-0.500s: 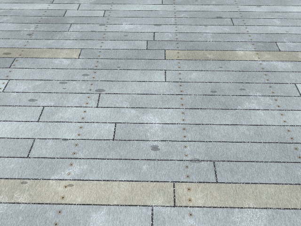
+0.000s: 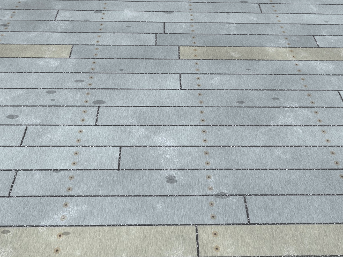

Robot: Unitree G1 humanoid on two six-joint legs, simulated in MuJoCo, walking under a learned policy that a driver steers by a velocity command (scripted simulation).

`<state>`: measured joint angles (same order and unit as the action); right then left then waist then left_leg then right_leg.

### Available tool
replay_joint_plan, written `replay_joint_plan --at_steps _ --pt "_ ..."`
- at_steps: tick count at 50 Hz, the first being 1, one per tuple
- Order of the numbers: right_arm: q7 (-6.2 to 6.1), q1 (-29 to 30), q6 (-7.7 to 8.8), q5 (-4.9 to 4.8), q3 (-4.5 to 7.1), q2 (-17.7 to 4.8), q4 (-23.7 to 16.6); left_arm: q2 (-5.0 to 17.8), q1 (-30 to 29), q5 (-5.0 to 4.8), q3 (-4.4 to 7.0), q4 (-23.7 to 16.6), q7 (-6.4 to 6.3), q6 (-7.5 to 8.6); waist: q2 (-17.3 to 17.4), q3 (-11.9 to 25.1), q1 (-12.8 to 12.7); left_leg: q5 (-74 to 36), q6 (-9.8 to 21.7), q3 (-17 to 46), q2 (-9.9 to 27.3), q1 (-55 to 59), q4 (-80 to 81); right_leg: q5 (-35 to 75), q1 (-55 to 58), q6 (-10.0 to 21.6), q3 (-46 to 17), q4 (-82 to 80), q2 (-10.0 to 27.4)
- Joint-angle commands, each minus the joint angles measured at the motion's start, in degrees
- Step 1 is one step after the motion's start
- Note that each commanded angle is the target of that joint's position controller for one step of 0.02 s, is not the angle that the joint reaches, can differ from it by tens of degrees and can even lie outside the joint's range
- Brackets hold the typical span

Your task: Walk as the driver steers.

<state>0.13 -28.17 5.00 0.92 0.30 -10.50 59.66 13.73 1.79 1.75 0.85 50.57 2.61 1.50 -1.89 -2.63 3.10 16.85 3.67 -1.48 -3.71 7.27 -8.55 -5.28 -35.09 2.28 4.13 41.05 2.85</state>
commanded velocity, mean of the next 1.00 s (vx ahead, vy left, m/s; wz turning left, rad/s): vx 0.49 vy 0.00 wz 0.00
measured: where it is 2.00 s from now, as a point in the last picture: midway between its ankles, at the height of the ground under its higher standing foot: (164, 125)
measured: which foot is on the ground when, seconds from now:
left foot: down 0.00-0.12, up 0.14-0.64, down 0.66-1.00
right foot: up 0.00-0.10, down 0.12-0.66, up 0.68-1.00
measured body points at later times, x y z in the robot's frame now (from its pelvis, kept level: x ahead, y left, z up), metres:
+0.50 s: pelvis +0.28 -0.03 +0.01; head +0.31 -0.04 +0.45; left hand +0.21 +0.21 -0.14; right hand +0.44 -0.26 -0.12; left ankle +0.44 +0.12 -0.69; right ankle +0.21 -0.09 -0.74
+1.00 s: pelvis +0.56 +0.01 +0.01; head +0.58 +0.02 +0.46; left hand +0.68 +0.26 -0.13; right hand +0.51 -0.23 -0.13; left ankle +0.52 +0.08 -0.74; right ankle +0.67 -0.14 -0.68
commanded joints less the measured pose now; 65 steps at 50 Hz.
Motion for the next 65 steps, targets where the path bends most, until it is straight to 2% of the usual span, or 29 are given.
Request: replay_joint_plan --at_steps 1,3,5,6,7,8,9,11,14,19,29,31,33,34,35,36,37,38,41,45,49,55,58,60,61,62,63,64,65 --pt "-0.48 -2.0 0.61 -0.02 1.72 -9.5 -0.5 3.1 -7.3 -0.37 0.31 -5.7 -0.39 0.97 7.3 -5.3 -0.9 -36.5 6.5 4.9 15.3 -5.3 0.6 1.9 3.3 1.9 2.3 -6.4 -2.3" --pt "-0.72 0.5 0.65 -0.07 1.93 -10.3 -0.5 4.7 -1.9 -0.31 1.12 -4.5 -1.12 1.34 7.6 -2.3 -4.1 -51.2 5.2 3.6 15.8 -3.1 -6.0 -0.5 10.6 4.1 2.3 -8.1 -4.4" --pt "-0.78 2.1 -0.01 -0.03 2.18 -11.1 -0.6 6.7 13.7 -0.21 2.58 0.7 -2.14 2.11 6.3 6.2 -10.5 -57.2 3.4 1.2 13.7 -4.2 -24.9 -1.1 27.1 6.4 2.9 -12.8 -7.1" --pt "-0.6 1.3 -0.11 -0.3 1.71 -9.8 -1.5 10.1 22.4 1.06 3.76 2.7 -2.88 2.5 3.1 11.6 -13.1 -41.0 2.8 0.2 11.7 -14.8 -40.0 -7.8 40.9 8.7 -6.5 -14.0 1.6" --pt "0.12 -6.3 -0.3 -1.81 0.27 -1.9 -2.6 15.6 25.9 2.46 5.12 2.9 -3.01 2.43 -9.8 19.7 -8.7 3.5 0.3 -1.6 1.8 -35.5 -63.7 -16.1 57.1 16.7 -36.2 -17.7 20.3" --pt "-0.12 -3.3 -0.37 -0.68 1.96 -8.5 -1.9 13.1 22.8 -0.48 5.01 2.9 -2.28 1.69 -4.3 19.2 -9.6 10.8 1.4 5.2 0.1 -41.4 -70.8 -23.1 52.6 18.0 -47.4 -26.6 20.2" --pt "-0.1 3.0 -0.18 -0.32 2.54 -9.7 -4.3 10.3 15.4 -1.21 4.28 1.8 -2.23 1.79 -2.6 8.2 -6.6 5.0 2.0 5.3 4.2 -44.7 -70.0 -24.0 43.3 15.9 -36.5 -27.8 17.9" --pt "0.31 7.1 0.0 0.02 2.48 -8.0 -4.9 4.9 11.5 -0.81 2.9 2.1 -2.03 3.0 0.8 1.3 -3.9 -0.4 2.2 5.2 7.8 -39.9 -63.3 -10.5 30.0 12.5 -24.3 -31.1 12.9" --pt "1.36 5.9 -1.96 1.28 2.01 -5.0 -4.7 3.4 14.1 -0.82 2.27 4.6 -2.33 4.34 -0.2 0.7 -0.9 -0.6 0.5 4.0 9.2 -34.5 -57.7 -2.2 23.0 11.6 -16.8 -33.4 9.6" --pt "1.8 17.7 -2.91 1.34 2.01 -5.6 -8.8 4.8 20.1 -1.26 2.29 6.8 -2.28 4.8 -0.2 -3.1 -2.6 -9.9 -2.0 1.0 11.3 -43.9 -46.4 3.5 25.9 10.9 -11.2 -36.5 7.7" --pt "1.7 32.8 -1.81 0.47 1.4 -5.3 -14.6 5.3 28.6 -0.29 1.79 10.0 -3.37 3.97 -1.4 -3.4 -6.7 -12.8 0.0 -3.2 6.5 -43.4 -25.4 23.5 41.8 9.0 -7.1 -30.1 9.3" --pt "1.29 28.9 -1.32 0.47 1.9 -6.1 -13.9 6.1 26.7 -0.12 1.99 10.0 -3.71 3.82 -2.3 -1.6 -4.0 -8.3 1.9 -3.9 4.2 -36.4 -22.6 36.0 42.8 7.9 -5.9 -24.4 9.6" --pt "0.31 13.4 -0.48 0.96 3.29 -8.3 -8.7 6.6 24.6 -0.44 2.08 9.8 -3.59 3.51 -1.1 6.3 2.7 -10.0 4.7 -4.9 1.4 -17.4 -17.4 41.8 39.1 5.9 -3.0 -7.3 6.9" --pt "-0.44 2.9 -0.05 2.42 4.6 -12.4 -6.3 5.1 24.0 -1.08 1.49 8.0 -3.44 3.69 2.2 12.9 6.3 -6.7 7.7 5.9 11.6 -1.5 -17.2 24.7 26.9 4.8 -1.6 8.2 4.6" --pt "-0.4 -0.7 -0.43 2.89 6.2 -18.0 -5.6 -0.8 30.9 -3.22 0.52 7.2 -2.77 3.62 16.1 20.2 3.4 -3.2 16.2 34.6 28.5 13.7 -12.2 -17.6 5.8 2.0 1.1 30.4 -6.5" --pt "0.18 3.3 -1.15 0.57 5.76 -14.9 -6.0 5.2 27.1 -1.63 2.21 7.7 -3.12 3.46 7.4 17.3 2.9 -2.3 15.5 38.3 26.6 9.8 -8.4 -22.4 0.4 3.0 -7.3 35.7 -5.4" --pt "0.3 9.6 -1.07 -0.06 4.92 -12.0 -6.9 5.1 22.3 -1.42 2.49 5.9 -2.98 3.72 6.0 8.6 0.4 -4.2 13.7 28.6 24.7 1.6 -7.3 -17.4 -1.8 3.4 -7.7 34.6 -2.5" --pt "0.56 12.3 -0.56 0.19 4.09 -8.6 -7.1 4.1 19.8 -1.27 2.35 5.5 -2.87 3.99 3.1 4.5 -0.8 -10.9 12.1 22.7 22.3 -5.0 -5.5 -13.9 -0.4 3.4 -7.6 31.7 -0.6" --pt "0.25 12.1 0.56 0.04 2.95 -5.1 -5.0 1.3 20.8 0.35 2.26 6.0 -1.96 1.87 5.2 1.9 -4.6 -18.3 8.8 13.3 17.4 -14.5 -2.2 -11.4 6.5 2.1 -6.7 25.4 1.5" --pt "0.02 7.5 1.47 -0.25 3.43 -8.1 -2.9 0.8 14.3 0.66 2.23 3.5 -1.13 0.57 5.1 -0.9 -4.8 -19.5 9.4 8.9 16.2 -15.9 1.2 -6.1 1.6 0.0 -4.5 18.7 3.1" --pt "-0.03 4.1 1.1 -0.36 2.88 -6.8 -1.9 1.0 4.9 -0.04 1.98 0.5 -0.83 0.59 4.4 -1.7 -2.7 -21.0 7.6 4.9 13.1 -12.4 2.3 1.9 -1.7 -1.2 -2.0 7.6 2.8" --pt "-0.56 -1.4 0.81 0.26 2.89 -7.5 0.3 1.1 -4.7 -0.39 1.41 -3.2 -0.96 1.28 6.0 -3.8 0.0 -28.0 7.6 3.3 15.4 -5.0 0.1 3.6 -0.3 0.5 0.1 -5.5 0.8" --pt "-1.07 -0.3 0.5 0.56 3.3 -8.6 0.7 2.1 -3.1 -0.35 1.99 -3.5 -1.33 1.92 6.1 -3.0 -1.8 -38.4 6.6 2.8 17.2 -1.9 -5.0 -2.4 4.6 2.9 0.7 -8.9 -1.0" --pt "-1.05 1.5 0.13 0.41 3.37 -9.0 0.6 3.4 8.7 -0.08 3.09 0.1 -2.02 2.86 4.8 2.6 -7.2 -49.0 5.1 1.8 15.1 -3.9 -19.2 -3.1 19.8 4.9 1.7 -14.2 -4.3" --pt "-0.84 2.3 0.12 0.02 3.02 -8.2 -0.3 6.2 19.2 0.9 4.2 3.2 -2.66 3.61 2.4 8.9 -11.0 -40.0 4.0 0.3 12.3 -12.3 -31.9 -2.9 34.7 6.8 -2.7 -15.2 -0.2" --pt "-0.24 -1.6 0.09 -2.2 1.71 -2.8 -2.7 12.6 26.7 2.41 5.78 3.7 -3.25 3.91 -8.0 17.9 -10.7 -12.1 1.2 -3.4 5.1 -31.2 -52.8 -11.7 52.7 11.7 -26.1 -18.5 17.5" --pt "-0.5 -3.5 -0.25 -1.79 2.8 -5.4 -1.8 13.0 24.3 0.78 6.06 3.4 -2.74 2.88 -9.5 20.4 -9.2 13.0 1.6 1.6 0.4 -39.3 -63.3 -14.5 51.9 14.6 -41.1 -26.0 23.3" --pt "-0.65 1.1 -0.76 -0.82 3.66 -7.7 -2.3 9.1 17.7 -0.28 5.08 2.2 -2.56 2.51 -3.0 11.2 -6.7 8.3 2.3 4.7 4.7 -42.1 -65.6 -18.7 43.6 12.4 -32.8 -26.9 20.6" --pt "-0.28 4.5 -0.61 -0.51 3.49 -6.4 -3.0 5.0 13.0 -0.56 3.97 1.4 -2.34 2.89 -0.4 4.6 -5.5 3.4 2.3 4.7 6.9 -41.6 -63.1 -16.7 34.9 10.5 -25.3 -29.6 18.1"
